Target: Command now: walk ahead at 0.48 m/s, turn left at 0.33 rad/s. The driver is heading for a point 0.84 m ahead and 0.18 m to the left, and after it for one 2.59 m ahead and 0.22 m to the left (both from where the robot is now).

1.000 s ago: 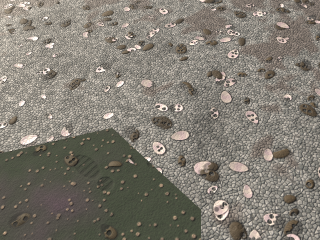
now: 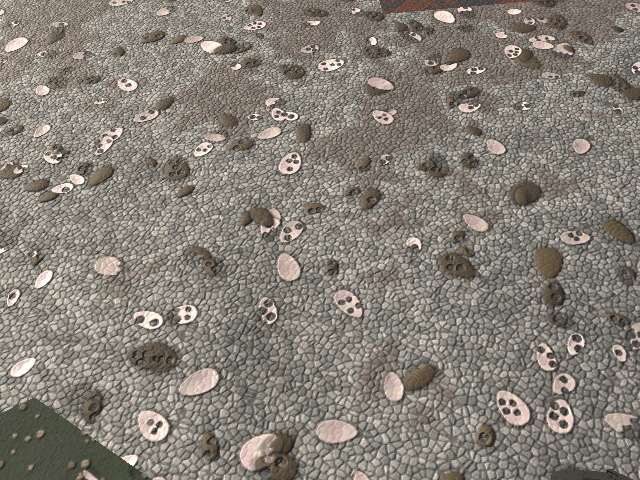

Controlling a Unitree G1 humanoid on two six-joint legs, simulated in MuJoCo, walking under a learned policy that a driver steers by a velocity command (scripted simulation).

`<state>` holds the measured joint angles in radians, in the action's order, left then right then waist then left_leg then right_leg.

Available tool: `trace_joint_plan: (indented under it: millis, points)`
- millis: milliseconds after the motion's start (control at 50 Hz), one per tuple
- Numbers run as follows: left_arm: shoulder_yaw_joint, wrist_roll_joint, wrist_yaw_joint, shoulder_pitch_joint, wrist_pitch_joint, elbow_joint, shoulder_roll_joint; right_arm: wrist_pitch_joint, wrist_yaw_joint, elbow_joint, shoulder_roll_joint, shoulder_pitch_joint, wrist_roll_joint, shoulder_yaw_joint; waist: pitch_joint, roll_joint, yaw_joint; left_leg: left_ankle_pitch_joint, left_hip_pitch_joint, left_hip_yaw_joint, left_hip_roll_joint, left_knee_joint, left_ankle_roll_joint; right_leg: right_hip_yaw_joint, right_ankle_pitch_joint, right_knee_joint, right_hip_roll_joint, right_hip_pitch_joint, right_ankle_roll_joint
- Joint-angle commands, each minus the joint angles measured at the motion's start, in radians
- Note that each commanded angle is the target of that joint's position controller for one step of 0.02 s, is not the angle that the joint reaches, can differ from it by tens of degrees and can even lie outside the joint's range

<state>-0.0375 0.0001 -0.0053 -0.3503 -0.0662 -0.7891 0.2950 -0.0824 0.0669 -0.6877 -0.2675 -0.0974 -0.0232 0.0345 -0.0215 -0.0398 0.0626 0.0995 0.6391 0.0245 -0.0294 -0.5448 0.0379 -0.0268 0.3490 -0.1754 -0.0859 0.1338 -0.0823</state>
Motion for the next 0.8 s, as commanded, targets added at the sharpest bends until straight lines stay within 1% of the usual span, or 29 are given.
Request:
trace_joint_plan:
  millis: [20, 40, 60, 80, 100, 120, 140, 160, 180, 200, 220, 240, 280, 320, 360, 400, 440, 480, 500, 520, 540, 560, 580, 600, 620, 640, 680, 760, 800]
  points:
    - [-0.049, 0.002, -0.018, -0.031, 0.009, 0.03, 0.181, -0.021, 0.015, 0.108, -0.093, 0.104, 0.004, 0.023, -0.014, 0.117, -0.01, -0.128, -0.015, 0.049, 0.064, 0.009, 0.054, 0.006, -1.02, -0.14, 0.313, 0.039, -0.053]
    - [-0.052, 0.005, -0.026, -0.028, 0.018, 0.035, 0.192, -0.016, 0.012, 0.096, -0.119, 0.039, 0.006, 0.036, 0.045, 0.143, -0.045, -0.186, -0.093, 0.076, 0.101, -0.004, 0.075, -0.005, -1.219, -0.248, 0.306, 0.067, -0.042]
    - [-0.052, 0.009, -0.032, -0.009, 0.029, 0.045, 0.202, -0.012, 0.004, 0.071, -0.162, -0.087, 0.005, 0.057, 0.124, 0.146, -0.114, -0.19, -0.256, 0.088, 0.133, 0.015, 0.103, -0.026, -1.31, -0.429, 0.287, 0.037, -0.026]
    - [-0.048, 0.012, -0.038, 0.019, 0.027, 0.064, 0.202, -0.007, -0.011, 0.049, -0.207, -0.244, 0.004, 0.077, 0.21, 0.114, -0.205, -0.12, -0.556, -0.018, 0.069, 0.039, 0.154, -0.043, -1.162, -0.672, 0.267, -0.163, 0.004]
    - [-0.013, 0.028, -0.025, -0.085, 0.004, 0.105, 0.089, -0.004, -0.02, 0.041, -0.31, -0.352, 0.016, 0.102, 0.362, -0.128, -0.162, -0.202, -1.017, -0.518, -0.218, 0.006, 0.354, -0.029, -0.416, -1.131, 0.096, -0.638, 0.096]
    - [-0.001, 0.02, -0.003, -0.079, -0.033, 0.098, 0.1, -0.002, -0.026, 0.032, -0.236, -0.36, 0.001, 0.085, 0.471, -0.132, -0.172, -0.317, -1.128, -0.854, -0.307, 0.169, 0.413, 0.136, 0.191, -1.278, -0.008, -0.816, 0.1]
    - [-0.018, -0.027, 0.016, 0.04, -0.06, 0.14, 0.158, 0.004, -0.037, 0.038, -0.198, -0.316, 0.003, 0.074, 0.314, -0.074, -0.191, -0.404, -1.023, -0.715, -0.27, 0.216, 0.346, 0.188, 0.125, -1.281, 0.066, -0.917, 0.082]
    - [-0.012, -0.035, 0.021, 0.107, -0.076, 0.168, 0.156, 0.008, -0.041, 0.053, -0.179, -0.249, 0.004, 0.067, 0.19, 0.016, -0.163, -0.387, -0.852, -0.598, -0.236, 0.246, 0.308, 0.169, 0.049, -1.196, 0.115, -0.92, 0.068]
    - [-0.012, -0.013, 0.018, 0.135, -0.081, 0.173, 0.144, 0.011, -0.042, 0.064, -0.161, -0.191, 0.007, 0.06, 0.092, 0.086, -0.119, -0.293, -0.687, -0.522, -0.194, 0.276, 0.286, 0.145, 0.016, -1.096, 0.142, -0.886, 0.071]
    - [-0.02, 0.005, 0.014, 0.12, -0.073, 0.174, 0.147, 0.009, -0.045, 0.078, -0.145, -0.155, 0.018, 0.052, 0.051, 0.075, -0.079, -0.197, -0.571, -0.461, -0.16, 0.305, 0.278, 0.139, -0.011, -1.035, 0.168, -0.823, 0.081]
    - [-0.02, 0.012, 0.013, 0.096, -0.062, 0.172, 0.141, 0.011, -0.048, 0.088, -0.143, -0.128, 0.021, 0.051, 0.034, 0.041, -0.051, -0.147, -0.491, -0.434, -0.136, 0.329, 0.283, 0.132, -0.02, -1.002, 0.177, -0.777, 0.098]
    - [-0.017, 0.016, 0.01, 0.072, -0.051, 0.168, 0.128, 0.01, -0.052, 0.086, -0.146, -0.116, 0.018, 0.053, 0.029, 0.02, -0.034, -0.095, -0.435, -0.4, -0.124, 0.34, 0.288, 0.117, -0.025, -0.958, 0.184, -0.754, 0.119]
    - [-0.005, 0.023, 0.002, 0.089, -0.037, 0.179, 0.1, 0.008, -0.061, 0.075, -0.169, -0.118, 0.014, 0.058, 0.011, 0.006, -0.031, -0.01, -0.326, -0.315, -0.09, 0.346, 0.279, 0.081, -0.077, -0.83, 0.182, -0.715, 0.157]
    - [0.009, 0.026, 0.0, 0.171, -0.037, 0.199, 0.067, 0.012, -0.07, 0.063, -0.191, -0.132, 0.007, 0.066, 0.003, -0.006, -0.06, -0.047, -0.26, -0.247, -0.034, 0.33, 0.237, 0.062, -0.239, -0.653, 0.159, -0.652, 0.172]
    - [0.013, 0.016, 0.005, 0.26, -0.043, 0.216, 0.057, 0.022, -0.076, 0.043, -0.199, -0.186, -0.001, 0.069, 0.017, -0.019, -0.111, -0.128, -0.262, -0.248, -0.014, 0.303, 0.2, 0.057, -0.396, -0.495, 0.116, -0.591, 0.178]
    - [0.005, -0.002, 0.01, 0.301, -0.048, 0.228, 0.077, 0.031, -0.079, 0.026, -0.206, -0.228, -0.007, 0.072, 0.033, -0.037, -0.13, -0.202, -0.315, -0.301, -0.035, 0.266, 0.181, 0.08, -0.433, -0.413, 0.094, -0.563, 0.176]
    - [-0.012, -0.01, 0.014, 0.298, -0.054, 0.231, 0.11, 0.037, -0.081, 0.021, -0.196, -0.239, -0.01, 0.07, 0.044, -0.057, -0.118, -0.272, -0.389, -0.376, -0.066, 0.201, 0.157, 0.117, -0.389, -0.357, 0.099, -0.548, 0.157]
    - [-0.031, -0.013, 0.016, 0.245, -0.06, 0.221, 0.133, 0.043, -0.081, 0.025, -0.186, -0.226, -0.004, 0.069, 0.051, -0.08, -0.077, -0.288, -0.421, -0.429, -0.082, 0.121, 0.13, 0.113, -0.302, -0.33, 0.099, -0.479, 0.118]
    - [-0.044, -0.01, 0.013, 0.172, -0.063, 0.204, 0.147, 0.044, -0.079, 0.029, -0.158, -0.226, 0.001, 0.06, 0.076, -0.078, -0.037, -0.282, -0.405, -0.418, -0.054, 0.048, 0.103, 0.101, -0.276, -0.303, 0.106, -0.376, 0.089]
    - [-0.06, 0.007, 0.006, 0.054, -0.067, 0.197, 0.189, 0.039, -0.072, 0.041, -0.095, -0.232, 0.01, 0.038, 0.174, -0.01, 0.019, -0.335, -0.336, -0.356, 0.003, -0.174, 0.065, 0.206, -0.216, -0.302, 0.225, -0.18, 0.029]
    - [-0.08, 0.024, 0.001, -0.048, -0.055, 0.184, 0.273, 0.028, -0.069, 0.059, -0.016, -0.363, 0.005, 0.014, 0.323, 0.266, -0.011, -0.657, -0.051, -0.208, 0.141, -0.524, -0.01, 0.585, -0.082, -0.253, 0.465, 0.157, -0.117]
    - [-0.084, 0.005, 0.012, -0.093, -0.044, 0.153, 0.254, 0.023, -0.07, 0.073, -0.084, -0.372, -0.02, 0.021, 0.33, 0.381, -0.004, -0.697, 0.15, -0.184, 0.091, -0.722, -0.025, 0.894, 0.238, -0.138, 0.541, 0.184, -0.167]
    - [-0.065, 0.002, 0.009, -0.042, -0.042, 0.173, 0.177, 0.03, -0.074, 0.067, -0.166, -0.281, -0.024, 0.044, 0.197, 0.229, 0.026, -0.595, 0.191, -0.199, 0.043, -0.796, -0.031, 0.777, 0.322, -0.106, 0.488, 0.078, -0.125]
    - [-0.053, 0.007, 0.006, 0.012, -0.036, 0.175, 0.146, 0.037, -0.077, 0.085, -0.18, -0.197, -0.01, 0.05, 0.106, 0.152, 0.024, -0.515, 0.179, -0.16, 0.013, -0.792, -0.034, 0.609, 0.186, -0.107, 0.444, -0.041, -0.091]
    - [-0.043, 0.014, 0.006, 0.052, -0.034, 0.174, 0.119, 0.041, -0.075, 0.096, -0.169, -0.163, 0.003, 0.051, 0.051, 0.124, 0.007, -0.457, 0.146, -0.158, -0.015, -0.751, -0.036, 0.486, 0.036, -0.096, 0.398, -0.14, -0.083]
    - [-0.037, 0.018, 0.003, 0.077, -0.035, 0.166, 0.098, 0.044, -0.07, 0.101, -0.151, -0.162, 0.001, 0.054, 0.023, 0.151, -0.018, -0.421, 0.107, -0.158, -0.041, -0.711, -0.036, 0.395, -0.058, -0.075, 0.363, -0.202, -0.076]
    - [-0.036, 0.012, 0.002, 0.089, -0.043, 0.148, 0.082, 0.056, -0.063, 0.096, -0.116, -0.176, -0.007, 0.05, 0.01, 0.18, -0.035, -0.392, 0.058, -0.131, -0.057, -0.666, -0.04, 0.273, -0.156, -0.035, 0.33, -0.251, -0.075]
    - [-0.055, 0.008, 0.002, 0.067, -0.048, 0.103, 0.123, 0.066, -0.059, 0.121, -0.078, -0.106, 0.005, 0.039, -0.011, 0.125, -0.031, -0.308, 0.116, -0.126, -0.071, -0.52, -0.059, 0.152, -0.32, 0.006, 0.359, -0.22, -0.109]
    - [-0.059, 0.008, 0.0, 0.072, -0.043, 0.087, 0.138, 0.062, -0.049, 0.125, -0.072, -0.071, 0.004, 0.035, -0.012, 0.115, -0.023, -0.215, 0.112, -0.112, -0.072, -0.413, -0.059, 0.083, -0.367, 0.011, 0.353, -0.194, -0.1]
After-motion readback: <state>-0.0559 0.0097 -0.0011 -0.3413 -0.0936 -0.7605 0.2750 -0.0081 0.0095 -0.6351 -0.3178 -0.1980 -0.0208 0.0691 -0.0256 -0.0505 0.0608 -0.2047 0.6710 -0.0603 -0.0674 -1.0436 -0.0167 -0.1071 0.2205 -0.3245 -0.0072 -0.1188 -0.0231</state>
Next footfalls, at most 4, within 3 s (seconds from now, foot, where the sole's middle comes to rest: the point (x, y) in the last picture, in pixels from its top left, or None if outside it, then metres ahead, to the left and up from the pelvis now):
0.08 left None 0.23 0.10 -0.77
0.52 right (407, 450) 0.53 -0.09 -0.77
1.04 left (238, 386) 0.65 0.28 -0.77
1.54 right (275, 267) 0.98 0.24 -0.77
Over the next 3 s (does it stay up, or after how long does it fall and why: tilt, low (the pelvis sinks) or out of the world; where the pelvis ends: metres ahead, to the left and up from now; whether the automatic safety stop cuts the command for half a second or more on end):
stays up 0.92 0.30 0.01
